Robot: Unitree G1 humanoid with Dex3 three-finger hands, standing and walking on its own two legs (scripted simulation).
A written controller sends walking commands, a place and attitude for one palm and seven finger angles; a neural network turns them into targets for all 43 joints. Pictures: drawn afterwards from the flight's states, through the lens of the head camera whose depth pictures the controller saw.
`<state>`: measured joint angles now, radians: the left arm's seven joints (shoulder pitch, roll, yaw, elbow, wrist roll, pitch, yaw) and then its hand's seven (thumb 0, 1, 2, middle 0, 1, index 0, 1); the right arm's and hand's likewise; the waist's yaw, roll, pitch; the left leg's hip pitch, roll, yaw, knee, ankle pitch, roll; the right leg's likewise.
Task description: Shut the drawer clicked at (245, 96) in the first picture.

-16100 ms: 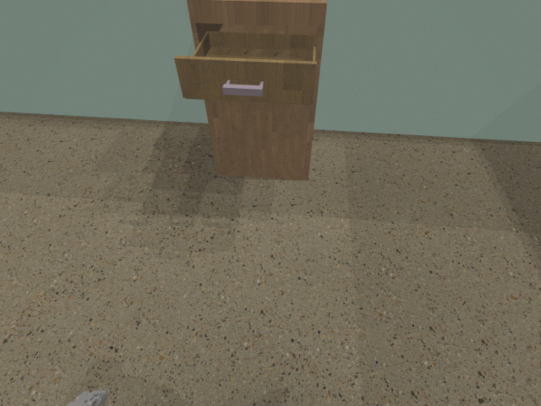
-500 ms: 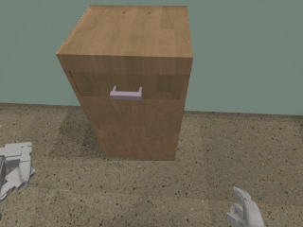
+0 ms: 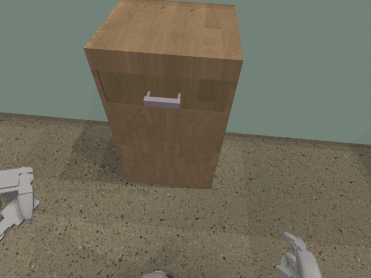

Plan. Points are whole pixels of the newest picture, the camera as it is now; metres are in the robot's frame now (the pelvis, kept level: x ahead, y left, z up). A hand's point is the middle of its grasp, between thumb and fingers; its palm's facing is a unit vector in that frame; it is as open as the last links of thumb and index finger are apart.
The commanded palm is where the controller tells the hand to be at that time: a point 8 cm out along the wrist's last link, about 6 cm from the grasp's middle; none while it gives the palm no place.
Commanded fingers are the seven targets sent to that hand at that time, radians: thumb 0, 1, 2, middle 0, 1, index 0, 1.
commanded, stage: step back with the hand held close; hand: left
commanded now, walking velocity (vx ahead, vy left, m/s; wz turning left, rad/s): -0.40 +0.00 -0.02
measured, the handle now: (163, 98) +0.69 +0.12 -0.05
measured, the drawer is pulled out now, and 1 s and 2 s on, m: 0.00 0.00 0.00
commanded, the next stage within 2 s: stop stepping back and stand still in 0.76 s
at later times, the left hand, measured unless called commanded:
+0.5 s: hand (7, 245) +0.13 +0.23 +0.18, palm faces +0.30 -0.83 -0.46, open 3.3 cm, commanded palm +0.07 +0.28 +0.19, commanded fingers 0.00 0.90 0.90 -1.40 -1.60 -1.40 -1.60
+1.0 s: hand out of the picture +0.06 +0.24 +0.18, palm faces +0.20 -0.86 -0.46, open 3.3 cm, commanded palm +0.01 +0.30 +0.19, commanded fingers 0.00 0.90 0.90 -1.40 -1.60 -1.40 -1.60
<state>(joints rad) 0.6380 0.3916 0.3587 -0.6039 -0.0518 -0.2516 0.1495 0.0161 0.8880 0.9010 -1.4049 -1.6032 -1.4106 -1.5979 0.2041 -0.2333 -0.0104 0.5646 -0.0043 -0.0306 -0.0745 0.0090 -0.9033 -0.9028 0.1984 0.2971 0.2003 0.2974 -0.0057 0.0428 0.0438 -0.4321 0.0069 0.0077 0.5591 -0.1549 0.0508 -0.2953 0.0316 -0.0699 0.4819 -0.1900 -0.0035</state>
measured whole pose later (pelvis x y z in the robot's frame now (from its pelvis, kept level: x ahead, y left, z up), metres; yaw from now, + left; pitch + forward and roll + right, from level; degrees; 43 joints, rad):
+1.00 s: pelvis -0.15 +0.03 +0.00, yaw -6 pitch +3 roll -3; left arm 0.68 0.48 0.40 -0.69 -0.08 -0.24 0.13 0.02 0.89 0.90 -1.40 -1.60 -1.41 -1.60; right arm 0.18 -0.15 0.02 0.58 -0.04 -0.09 -0.03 0.01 -0.90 -0.90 0.20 0.30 0.20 0.30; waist 0.00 -0.02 -0.02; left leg -0.53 0.01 0.06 0.38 0.00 0.02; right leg -0.10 0.06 -0.03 0.39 -0.38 -0.05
